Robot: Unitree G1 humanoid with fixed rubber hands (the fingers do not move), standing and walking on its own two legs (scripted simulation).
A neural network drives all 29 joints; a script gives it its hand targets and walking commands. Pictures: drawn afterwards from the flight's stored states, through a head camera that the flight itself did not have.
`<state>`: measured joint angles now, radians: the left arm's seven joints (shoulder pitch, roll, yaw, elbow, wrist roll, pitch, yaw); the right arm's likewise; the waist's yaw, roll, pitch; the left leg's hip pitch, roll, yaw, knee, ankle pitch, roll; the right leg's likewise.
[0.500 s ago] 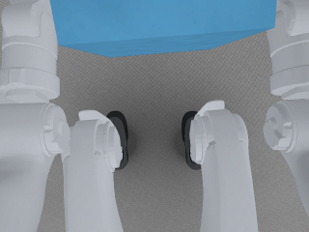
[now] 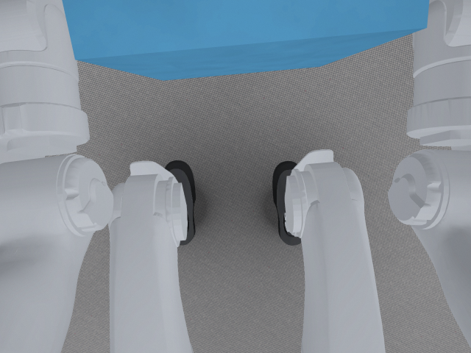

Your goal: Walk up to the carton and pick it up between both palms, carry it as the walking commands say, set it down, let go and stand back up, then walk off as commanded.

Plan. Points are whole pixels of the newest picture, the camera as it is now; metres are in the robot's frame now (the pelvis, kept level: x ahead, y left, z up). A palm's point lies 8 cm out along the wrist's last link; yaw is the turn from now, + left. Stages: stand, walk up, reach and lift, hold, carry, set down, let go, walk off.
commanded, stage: reach and lift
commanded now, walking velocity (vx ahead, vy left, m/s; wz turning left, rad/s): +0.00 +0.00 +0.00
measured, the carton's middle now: out of the picture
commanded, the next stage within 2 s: none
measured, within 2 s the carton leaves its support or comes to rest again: neither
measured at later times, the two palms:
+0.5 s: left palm out of the picture +0.56 +0.17 -0.03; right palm out of the picture +0.53 -0.21 -0.03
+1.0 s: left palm out of the picture +0.54 +0.17 +0.03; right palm out of the picture +0.52 -0.20 +0.03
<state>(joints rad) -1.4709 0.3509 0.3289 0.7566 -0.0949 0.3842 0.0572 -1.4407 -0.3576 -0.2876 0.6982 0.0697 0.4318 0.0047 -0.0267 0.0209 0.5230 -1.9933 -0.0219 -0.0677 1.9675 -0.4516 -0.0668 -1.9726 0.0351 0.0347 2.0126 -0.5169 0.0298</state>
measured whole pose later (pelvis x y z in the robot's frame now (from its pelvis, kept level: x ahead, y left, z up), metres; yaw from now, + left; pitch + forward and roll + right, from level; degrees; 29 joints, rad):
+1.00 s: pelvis -0.01 +0.01 +0.11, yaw -1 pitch +21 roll +0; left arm -1.29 0.26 0.36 0.58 -0.02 0.47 0.02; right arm -1.25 -0.29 -0.35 0.52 0.02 0.52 0.06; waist -0.01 0.02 0.52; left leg -1.59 -0.03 -0.07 1.60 -0.38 -0.06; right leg -1.58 0.05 0.04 1.62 -0.42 0.04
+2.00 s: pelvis +0.01 +0.00 +0.24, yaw -2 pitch +11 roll +1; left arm -0.98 0.18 0.33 0.50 0.03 0.44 -0.01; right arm -0.94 -0.20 -0.32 0.45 -0.01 0.47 0.08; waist -0.01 0.00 0.52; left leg -0.99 -0.01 -0.06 1.08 -0.28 -0.05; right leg -0.99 0.04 0.07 1.11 -0.31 0.02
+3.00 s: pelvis +0.15 +0.00 +0.35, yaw -1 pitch +7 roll +0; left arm -0.21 0.02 0.26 0.29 0.11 0.55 -0.10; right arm -0.17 0.00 -0.23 0.24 -0.12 0.57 0.17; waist 0.00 0.01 -0.08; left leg -0.31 0.00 -0.06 0.36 -0.17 -0.02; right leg -0.30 0.00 0.06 0.37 -0.20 0.01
